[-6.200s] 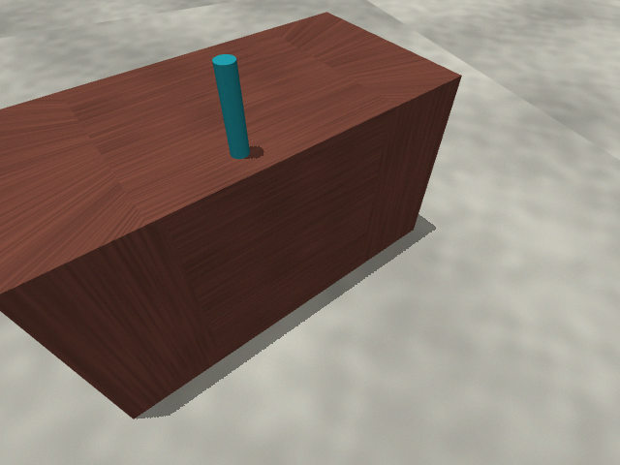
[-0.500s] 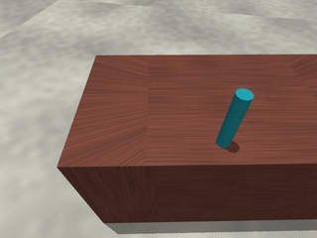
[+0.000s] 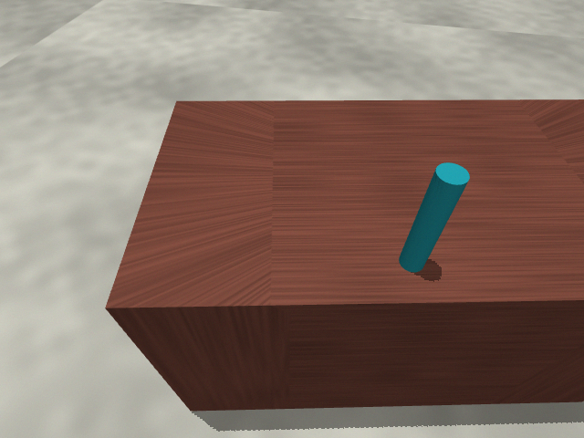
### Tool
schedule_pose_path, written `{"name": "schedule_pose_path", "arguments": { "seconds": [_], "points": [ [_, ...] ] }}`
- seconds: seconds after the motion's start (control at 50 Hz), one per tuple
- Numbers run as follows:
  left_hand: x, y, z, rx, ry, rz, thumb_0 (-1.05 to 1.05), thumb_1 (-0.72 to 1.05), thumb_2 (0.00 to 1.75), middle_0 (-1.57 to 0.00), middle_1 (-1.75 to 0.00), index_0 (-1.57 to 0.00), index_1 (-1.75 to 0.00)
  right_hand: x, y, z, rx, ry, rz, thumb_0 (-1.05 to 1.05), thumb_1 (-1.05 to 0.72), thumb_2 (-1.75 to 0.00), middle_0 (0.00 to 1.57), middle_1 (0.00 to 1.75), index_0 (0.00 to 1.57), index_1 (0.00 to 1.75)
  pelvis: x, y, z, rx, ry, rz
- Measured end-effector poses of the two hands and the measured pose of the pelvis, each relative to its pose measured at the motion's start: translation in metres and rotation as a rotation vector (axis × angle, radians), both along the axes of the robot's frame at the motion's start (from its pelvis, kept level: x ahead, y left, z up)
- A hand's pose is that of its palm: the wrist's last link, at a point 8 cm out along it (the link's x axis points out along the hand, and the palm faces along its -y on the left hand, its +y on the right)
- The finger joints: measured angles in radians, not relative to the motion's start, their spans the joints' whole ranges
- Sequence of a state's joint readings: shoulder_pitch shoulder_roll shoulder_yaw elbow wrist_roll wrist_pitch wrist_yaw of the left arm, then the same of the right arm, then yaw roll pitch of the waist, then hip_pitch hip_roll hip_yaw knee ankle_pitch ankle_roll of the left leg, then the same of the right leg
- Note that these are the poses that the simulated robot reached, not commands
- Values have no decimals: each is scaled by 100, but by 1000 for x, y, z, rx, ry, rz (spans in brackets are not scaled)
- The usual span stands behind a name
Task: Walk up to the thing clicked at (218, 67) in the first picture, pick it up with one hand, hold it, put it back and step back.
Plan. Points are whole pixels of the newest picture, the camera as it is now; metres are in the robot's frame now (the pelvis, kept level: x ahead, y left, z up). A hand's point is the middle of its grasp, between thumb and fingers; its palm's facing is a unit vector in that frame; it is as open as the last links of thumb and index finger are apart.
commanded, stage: stand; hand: right
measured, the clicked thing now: (429, 223) +0.43 -0.21 +0.03
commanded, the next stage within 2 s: rise first in 0.28 s
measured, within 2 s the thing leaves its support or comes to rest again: neither
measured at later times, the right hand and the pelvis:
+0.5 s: hand out of the picture +0.12 -0.24 -0.15, palm faces +0.07 +0.95 -0.32, open 8.3 cm; pelvis -0.01 +0.00 -0.01, yaw -1 degrees
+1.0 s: hand (509, 410) +0.18 -0.27 -0.04, palm faces +0.28 +0.89 -0.36, open 17.1 cm; pelvis +0.01 -0.01 +0.00, yaw -2 degrees
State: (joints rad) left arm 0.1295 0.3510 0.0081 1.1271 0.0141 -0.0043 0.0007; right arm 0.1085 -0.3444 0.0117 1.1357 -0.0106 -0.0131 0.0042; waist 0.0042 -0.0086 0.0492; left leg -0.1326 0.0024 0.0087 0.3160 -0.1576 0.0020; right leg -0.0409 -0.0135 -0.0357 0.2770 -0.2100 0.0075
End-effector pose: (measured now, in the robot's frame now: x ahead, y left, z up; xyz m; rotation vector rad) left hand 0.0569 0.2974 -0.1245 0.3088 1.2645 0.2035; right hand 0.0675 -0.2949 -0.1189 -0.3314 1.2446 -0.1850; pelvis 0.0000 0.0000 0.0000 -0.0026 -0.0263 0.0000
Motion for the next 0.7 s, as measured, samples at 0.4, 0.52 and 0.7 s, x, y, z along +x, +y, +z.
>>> {"name": "schedule_pose_path", "arguments": {
  "seconds": [0.4,0.52,0.7],
  "points": [
    [3,3,2,2,-13,-5,0,90,89,-21,-30,-20,-30,5,4,0,4,-22,2,1,-90,-89,20,30,20,30,1,3,0,2,-4,-4],
    [48,-9,8,-18,-246,40,1,76,75,-13,-19,-11,-19,43,14,6,26,-243,-60,1,-75,-75,14,19,13,20,-14,3,-6,0,33,-13],
    [95,-25,25,-26,-417,33,0,31,34,-6,-7,-5,-7,73,1,46,-24,-487,-93,1,-26,-33,8,8,8,8,-8,0,-6,5,68,-27]
  ]
}}
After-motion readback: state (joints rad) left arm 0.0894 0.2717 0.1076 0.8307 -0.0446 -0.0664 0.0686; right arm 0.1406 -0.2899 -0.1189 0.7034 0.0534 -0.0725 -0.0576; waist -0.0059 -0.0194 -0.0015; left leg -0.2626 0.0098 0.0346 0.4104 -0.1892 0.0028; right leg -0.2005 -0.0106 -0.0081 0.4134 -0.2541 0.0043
